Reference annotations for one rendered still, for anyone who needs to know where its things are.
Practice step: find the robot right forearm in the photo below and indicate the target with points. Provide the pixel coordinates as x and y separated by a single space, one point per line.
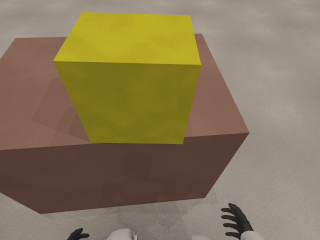
250 235

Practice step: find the robot left hand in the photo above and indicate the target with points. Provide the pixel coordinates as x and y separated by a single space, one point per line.
76 235

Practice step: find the robot right hand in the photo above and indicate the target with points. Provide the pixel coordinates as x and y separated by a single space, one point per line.
242 224

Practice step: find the robot left thigh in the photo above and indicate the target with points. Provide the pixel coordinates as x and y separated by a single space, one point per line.
122 234

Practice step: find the carton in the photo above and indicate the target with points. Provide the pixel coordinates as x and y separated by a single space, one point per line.
131 77

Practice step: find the pedestal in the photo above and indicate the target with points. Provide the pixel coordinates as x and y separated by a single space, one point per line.
48 164

